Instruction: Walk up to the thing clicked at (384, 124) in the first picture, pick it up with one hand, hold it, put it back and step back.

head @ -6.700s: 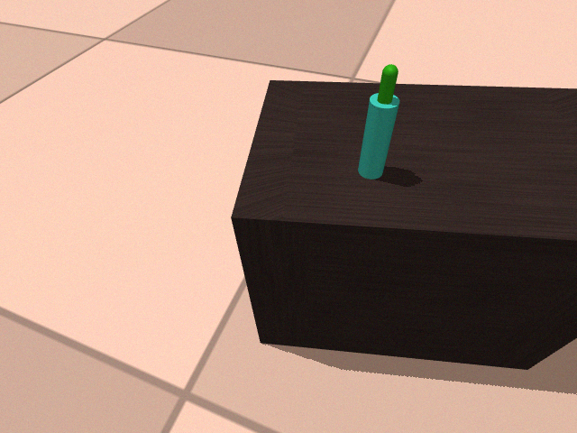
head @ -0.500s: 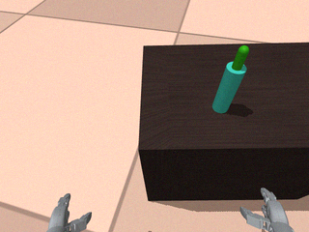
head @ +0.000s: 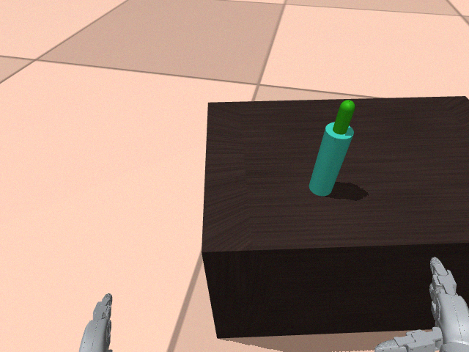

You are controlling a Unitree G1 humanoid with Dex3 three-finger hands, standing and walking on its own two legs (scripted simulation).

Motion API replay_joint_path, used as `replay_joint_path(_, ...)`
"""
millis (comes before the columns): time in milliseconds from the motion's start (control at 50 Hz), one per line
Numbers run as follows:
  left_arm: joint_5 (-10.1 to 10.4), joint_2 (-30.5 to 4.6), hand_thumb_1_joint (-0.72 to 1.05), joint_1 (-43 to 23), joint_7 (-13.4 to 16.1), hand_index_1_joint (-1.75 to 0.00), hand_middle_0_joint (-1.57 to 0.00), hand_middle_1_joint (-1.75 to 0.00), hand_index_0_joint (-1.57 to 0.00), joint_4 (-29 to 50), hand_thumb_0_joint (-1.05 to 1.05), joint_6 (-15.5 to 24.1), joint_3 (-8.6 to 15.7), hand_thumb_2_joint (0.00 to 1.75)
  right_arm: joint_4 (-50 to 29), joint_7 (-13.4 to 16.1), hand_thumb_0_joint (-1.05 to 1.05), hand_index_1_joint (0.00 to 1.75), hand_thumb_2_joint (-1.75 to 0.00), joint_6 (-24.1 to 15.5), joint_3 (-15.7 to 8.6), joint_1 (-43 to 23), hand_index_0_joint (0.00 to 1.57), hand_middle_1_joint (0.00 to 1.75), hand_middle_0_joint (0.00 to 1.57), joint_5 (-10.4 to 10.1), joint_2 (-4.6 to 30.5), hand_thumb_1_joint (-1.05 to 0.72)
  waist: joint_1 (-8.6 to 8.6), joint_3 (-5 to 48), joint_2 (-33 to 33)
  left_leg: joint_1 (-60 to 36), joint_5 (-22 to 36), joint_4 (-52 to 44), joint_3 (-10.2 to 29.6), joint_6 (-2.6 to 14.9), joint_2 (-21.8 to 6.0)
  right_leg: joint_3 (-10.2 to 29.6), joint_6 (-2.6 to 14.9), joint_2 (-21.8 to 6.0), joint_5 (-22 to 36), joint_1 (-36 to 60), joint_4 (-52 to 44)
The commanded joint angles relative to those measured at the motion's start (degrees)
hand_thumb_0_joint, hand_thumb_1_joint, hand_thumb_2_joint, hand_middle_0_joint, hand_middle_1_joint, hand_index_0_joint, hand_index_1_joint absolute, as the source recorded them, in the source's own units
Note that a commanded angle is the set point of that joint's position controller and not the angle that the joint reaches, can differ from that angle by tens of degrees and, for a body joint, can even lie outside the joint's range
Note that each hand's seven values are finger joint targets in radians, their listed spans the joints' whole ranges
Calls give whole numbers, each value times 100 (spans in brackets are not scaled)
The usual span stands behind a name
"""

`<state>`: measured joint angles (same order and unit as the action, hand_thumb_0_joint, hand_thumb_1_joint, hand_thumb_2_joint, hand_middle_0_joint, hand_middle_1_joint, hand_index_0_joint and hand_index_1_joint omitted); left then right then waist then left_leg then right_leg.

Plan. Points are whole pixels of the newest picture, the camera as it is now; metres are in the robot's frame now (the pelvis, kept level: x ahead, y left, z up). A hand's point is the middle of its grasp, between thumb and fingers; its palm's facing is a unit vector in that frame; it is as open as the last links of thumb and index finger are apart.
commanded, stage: rise first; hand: right
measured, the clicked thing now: (332, 150) +0.51 -0.20 +0.05
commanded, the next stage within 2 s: go down in 0.94 s
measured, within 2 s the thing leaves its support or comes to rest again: neither
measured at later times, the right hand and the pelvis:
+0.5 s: hand (438, 319) +0.16 -0.26 +0.04, palm faces +0.34 +0.86 -0.37, open 17.6 cm; pelvis -0.02 +0.00 +0.00, yaw +0 degrees
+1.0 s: hand (455, 315) +0.16 -0.27 +0.07, palm faces +0.36 +0.84 -0.40, open 17.5 cm; pelvis -0.03 +0.00 +0.00, yaw -1 degrees
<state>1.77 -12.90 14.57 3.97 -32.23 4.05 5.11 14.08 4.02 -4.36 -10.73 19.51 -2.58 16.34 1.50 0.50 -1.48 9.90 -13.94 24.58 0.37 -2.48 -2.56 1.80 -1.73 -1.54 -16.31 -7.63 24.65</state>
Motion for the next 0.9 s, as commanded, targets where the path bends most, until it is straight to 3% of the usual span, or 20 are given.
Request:
replay_joint_path(0,3,-640,-54,-158,-74,-5,-6,-5,-6,771,0,246,255,3,-1463,-34,0,6,-4,-354,-567,-105,5,6,4,-12,1008,58,30,231,-163,-348,1529,-229,-441,199,238,-437,117,166,1858,-118,-320)
replay_joint_path(20,-8,-838,-54,-184,-53,-5,-6,-5,-6,875,0,259,483,4,-1492,-33,0,6,-4,-368,-650,-67,5,6,4,-6,1036,59,-40,283,54,-362,1587,-220,-467,192,248,-410,129,140,1932,-53,-316)
replay_joint_path(40,-17,-768,-55,-275,-78,-5,-6,-5,-5,679,0,247,382,4,-1516,-54,0,6,-4,-375,-568,8,5,6,4,-4,989,58,71,226,-46,-368,1551,-213,-467,210,257,-392,106,131,1940,-97,-331)
replay_joint_path(60,-4,-691,-55,-432,-101,-5,-6,-5,-6,786,0,272,322,4,-1753,-63,0,6,-4,-425,-562,-211,5,6,4,-13,978,56,37,241,-87,-361,1453,-234,-450,211,247,-390,108,141,1835,-72,-329)
replay_joint_path(80,-19,-690,-56,-657,-93,-6,-6,-5,-5,832,0,298,311,4,-1947,-46,0,6,-4,-471,-671,-367,5,6,4,-20,1071,57,83,270,-78,-383,1366,-249,-433,205,242,-381,117,147,1734,-100,-325)
replay_joint_path(100,-28,-888,-56,-656,-66,-6,-6,-5,-5,895,0,324,488,5,-1819,-34,0,6,-4,-479,-645,-306,5,6,4,-9,1031,56,8,222,79,-355,1264,-253,-458,198,254,-365,126,130,1629,-123,-362)
replay_joint_path(180,-58,-750,-56,-485,-53,-5,-6,-5,-5,907,0,357,417,4,-2054,-27,0,6,-4,-604,-720,-7,5,6,4,22,1041,58,65,315,30,-444,1196,-266,-447,207,230,-374,143,170,1542,-54,-380)
replay_joint_path(200,-59,-760,-56,-477,-51,-6,-6,-5,-5,931,0,367,414,5,-2126,-16,0,6,-4,-634,-860,14,5,6,4,19,1141,58,126,351,2,-479,1201,-245,-462,221,243,-359,123,159,1599,-32,-380)
replay_joint_path(220,-63,-934,-56,-379,-34,-5,-6,-5,-5,1007,0,381,576,4,-2122,-19,0,6,-4,-650,-824,4,5,6,4,18,1119,58,42,376,110,-478,1234,-232,-468,222,249,-350,126,148,1629,-2,-372)
replay_joint_path(320,-71,-816,-57,-240,-57,-6,-5,-5,-5,847,0,420,611,5,-2306,-39,0,6,-4,-733,-996,58,5,6,4,15,1150,57,42,207,-97,-416,1052,-301,-471,225,228,-361,132,171,1425,-64,-424)
replay_joint_path(380,-50,-534,-57,-270,-122,-6,-5,-5,-5,622,0,445,372,5,-2398,-76,0,6,-3,-798,-949,58,5,6,4,8,1083,58,118,30,-156,-348,838,-348,-457,228,224,-378,140,178,1189,-196,-448)
replay_joint_path(440,-41,-583,-57,-425,-127,-5,-5,-4,-5,670,0,499,386,5,-2486,-98,0,6,-3,-871,-947,26,5,6,4,1,1097,58,96,-35,-140,-281,676,-368,-454,227,234,-381,143,173,1015,-233,-495)
replay_joint_path(600,-82,-940,-57,-659,-71,-6,-6,-5,-5,858,0,625,730,6,-2542,-97,0,6,-4,-1050,-1201,-167,5,6,4,8,1262,55,33,141,122,-284,528,-431,-440,195,201,-358,195,212,851,-102,-484)
replay_joint_path(640,-74,-651,-57,-552,-96,-6,-6,-5,-5,773,0,636,476,6,-2517,-107,0,6,-4,-1111,-1143,-179,5,6,4,6,1199,55,74,13,111,-254,377,-465,-435,197,196,-374,205,241,715,-153,-488)
replay_joint_path(720,-80,-824,-56,-417,-76,-6,-5,-5,-5,864,0,678,641,6,-2473,-113,0,6,-4,-1169,-1183,-118,5,6,4,12,1240,56,66,86,163,-262,380,-458,-466,197,210,-361,203,230,735,-121,-528)
replay_joint_path(760,-63,-451,-56,-274,-138,-6,-6,-5,-5,587,0,660,367,6,-2521,-138,0,6,-5,-1214,-1200,-57,5,6,4,10,1218,55,135,-85,-12,-214,322,-464,-454,206,190,-383,190,257,711,-184,-523)
replay_joint_path(780,-58,-642,-56,-242,-113,-6,-5,-5,-5,514,0,660,615,6,-2484,-134,0,6,-5,-1221,-1284,-4,5,6,4,-1,1292,56,108,-45,-28,-205,385,-454,-437,204,186,-392,195,255,740,-183,-510)
replay_joint_path(800,-67,-739,-56,-320,-116,-6,-5,-5,-5,529,0,668,666,7,-2540,-136,0,6,-5,-1223,-1296,23,5,6,4,-6,1315,56,97,14,-62,-223,383,-457,-443,200,192,-397,192,259,734,-179,-516)
replay_joint_path(860,-55,-604,-56,-461,-164,-6,-5,-5,-5,631,0,693,502,7,-2650,-146,0,6,-5,-1285,-1313,-36,5,6,4,-23,1296,56,148,-87,-96,-263,274,-470,-464,215,221,-375,186,236,609,-336,-561)
replay_joint_path(880,-58,-634,-57,-504,-149,-6,-5,-5,-5,602,0,694,587,7,-2667,-133,0,6,-5,-1299,-1385,81,5,6,4,-1,1344,56,185,17,-142,-313,369,-445,-469,227,214,-359,173,233,731,-270,-558)
